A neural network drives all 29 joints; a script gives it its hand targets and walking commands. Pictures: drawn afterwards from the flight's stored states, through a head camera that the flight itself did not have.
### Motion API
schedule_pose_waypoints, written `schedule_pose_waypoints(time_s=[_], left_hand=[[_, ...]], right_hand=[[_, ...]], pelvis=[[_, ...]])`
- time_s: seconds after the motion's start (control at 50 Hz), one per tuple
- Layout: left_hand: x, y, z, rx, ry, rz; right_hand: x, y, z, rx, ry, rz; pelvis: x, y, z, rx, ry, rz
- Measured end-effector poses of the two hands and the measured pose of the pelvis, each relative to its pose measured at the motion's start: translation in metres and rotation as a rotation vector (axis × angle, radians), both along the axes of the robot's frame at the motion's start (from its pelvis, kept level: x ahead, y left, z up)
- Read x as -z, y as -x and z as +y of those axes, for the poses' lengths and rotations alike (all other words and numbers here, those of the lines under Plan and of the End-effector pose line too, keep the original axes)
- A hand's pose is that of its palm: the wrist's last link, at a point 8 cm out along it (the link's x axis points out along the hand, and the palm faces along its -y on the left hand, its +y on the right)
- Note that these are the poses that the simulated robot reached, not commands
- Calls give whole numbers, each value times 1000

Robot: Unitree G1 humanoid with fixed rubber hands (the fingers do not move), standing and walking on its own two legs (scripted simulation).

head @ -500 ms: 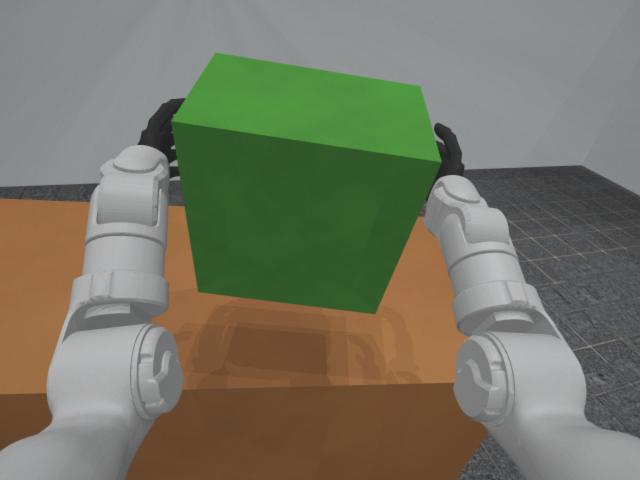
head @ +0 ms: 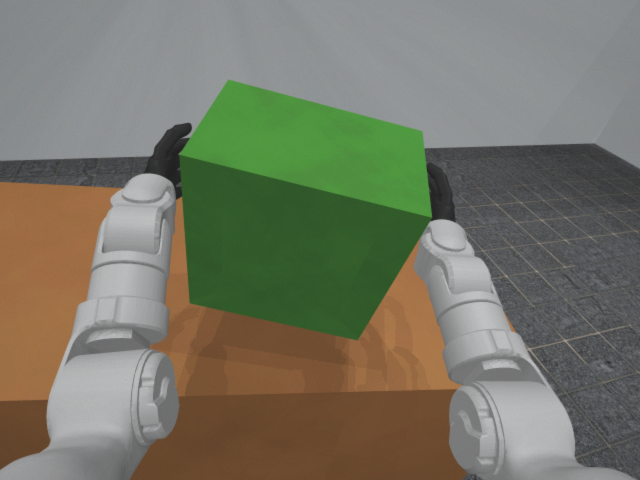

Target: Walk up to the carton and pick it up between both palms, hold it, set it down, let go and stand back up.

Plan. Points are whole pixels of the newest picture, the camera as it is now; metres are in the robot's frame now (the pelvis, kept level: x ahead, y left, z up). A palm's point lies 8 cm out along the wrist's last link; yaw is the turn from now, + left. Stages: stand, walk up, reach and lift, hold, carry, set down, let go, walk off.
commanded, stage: set down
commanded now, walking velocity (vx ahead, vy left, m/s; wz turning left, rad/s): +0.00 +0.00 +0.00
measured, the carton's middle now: (299, 222) +0.42 +0.00 +0.16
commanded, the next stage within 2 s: none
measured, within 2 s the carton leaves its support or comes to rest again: neither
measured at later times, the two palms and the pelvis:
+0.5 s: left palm (176, 211) +0.40 +0.15 +0.19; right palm (453, 241) +0.35 -0.19 +0.19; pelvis -0.02 +0.00 +0.00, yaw +0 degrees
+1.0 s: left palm (176, 207) +0.44 +0.16 +0.16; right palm (427, 253) +0.37 -0.18 +0.14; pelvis +0.01 +0.01 +0.00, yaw +0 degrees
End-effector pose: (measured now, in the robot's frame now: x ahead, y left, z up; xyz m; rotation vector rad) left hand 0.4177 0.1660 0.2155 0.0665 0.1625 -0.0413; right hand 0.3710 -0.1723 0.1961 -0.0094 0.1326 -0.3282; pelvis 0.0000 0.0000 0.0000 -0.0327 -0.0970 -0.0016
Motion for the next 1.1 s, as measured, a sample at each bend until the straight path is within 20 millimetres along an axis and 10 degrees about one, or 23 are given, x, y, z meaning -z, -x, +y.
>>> schedule_pose_waypoints(time_s=[0.44, 1.1], left_hand=[[20, 17, -12, 81, -53, 23], [53, -26, -3, 93, -46, 67]], right_hand=[[3, 23, -15, 31, -87, -33], [54, -3, 0, 83, -106, 21]], pelvis=[[2, 21, 1, -6, -14, -29], [1, -10, 14, -5, 3, 19]])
